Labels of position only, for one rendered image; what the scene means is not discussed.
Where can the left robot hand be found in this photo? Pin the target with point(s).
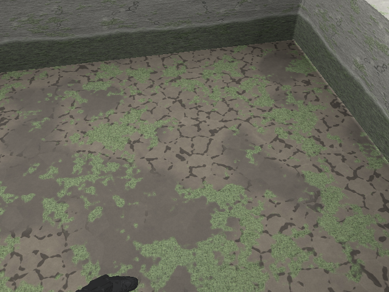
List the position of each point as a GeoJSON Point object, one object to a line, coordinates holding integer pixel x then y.
{"type": "Point", "coordinates": [111, 284]}

